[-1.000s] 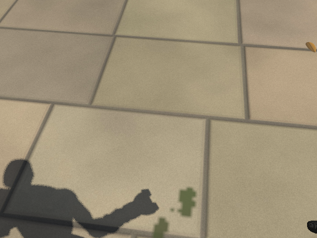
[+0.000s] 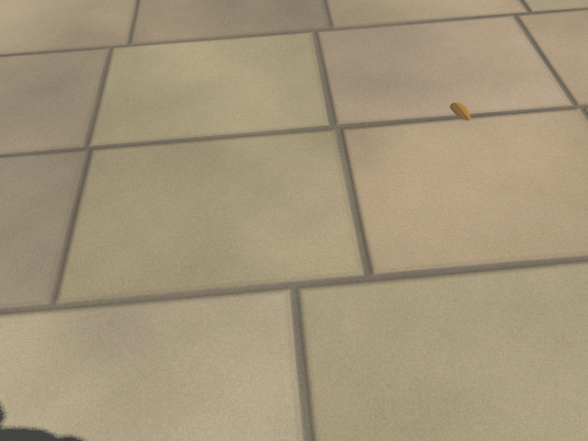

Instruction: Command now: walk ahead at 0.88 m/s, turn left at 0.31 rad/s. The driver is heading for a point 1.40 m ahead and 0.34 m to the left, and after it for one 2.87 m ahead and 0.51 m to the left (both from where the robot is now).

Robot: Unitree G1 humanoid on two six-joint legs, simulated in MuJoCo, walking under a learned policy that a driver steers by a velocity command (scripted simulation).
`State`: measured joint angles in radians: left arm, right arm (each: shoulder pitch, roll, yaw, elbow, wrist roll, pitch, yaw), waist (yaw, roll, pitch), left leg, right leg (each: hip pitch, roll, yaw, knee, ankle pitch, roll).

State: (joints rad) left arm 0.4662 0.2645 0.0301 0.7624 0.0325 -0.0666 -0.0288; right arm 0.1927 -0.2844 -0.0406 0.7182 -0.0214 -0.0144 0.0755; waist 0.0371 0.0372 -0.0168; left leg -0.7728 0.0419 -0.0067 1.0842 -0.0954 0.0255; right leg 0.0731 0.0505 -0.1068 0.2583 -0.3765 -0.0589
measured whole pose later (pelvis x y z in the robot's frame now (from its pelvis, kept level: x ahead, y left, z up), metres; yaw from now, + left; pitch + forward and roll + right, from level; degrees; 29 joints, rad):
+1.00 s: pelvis +0.90 +0.20 -0.01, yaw +25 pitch +3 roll -1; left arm 0.65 0.27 0.05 0.96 0.00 -0.09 -0.02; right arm -0.13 -0.26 0.05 0.61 -0.05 -0.09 0.06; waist 0.16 0.00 0.01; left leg -0.60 0.02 -0.01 0.58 -0.08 0.05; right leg 0.13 0.01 0.09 0.24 -0.41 -0.02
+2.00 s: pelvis +1.57 +0.39 -0.01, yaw +3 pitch +2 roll -1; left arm 0.07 0.28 0.04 0.70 0.01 0.01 0.02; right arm 0.26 -0.29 -0.06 0.64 -0.02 -0.06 0.02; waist -0.04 0.00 0.05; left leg -0.50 -0.06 -0.02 0.61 -0.15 0.07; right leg -0.41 0.13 0.05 1.16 -0.51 -0.01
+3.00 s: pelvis +1.66 +0.38 +0.01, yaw -6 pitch +2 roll -1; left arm 0.20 0.34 0.10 0.67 -0.01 0.04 0.03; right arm 0.23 -0.24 -0.05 0.70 0.01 -0.01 -0.02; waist -0.03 -0.03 0.01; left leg -0.17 -0.02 -0.02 0.40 -0.27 0.05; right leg -0.48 0.01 0.12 1.01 -0.37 0.09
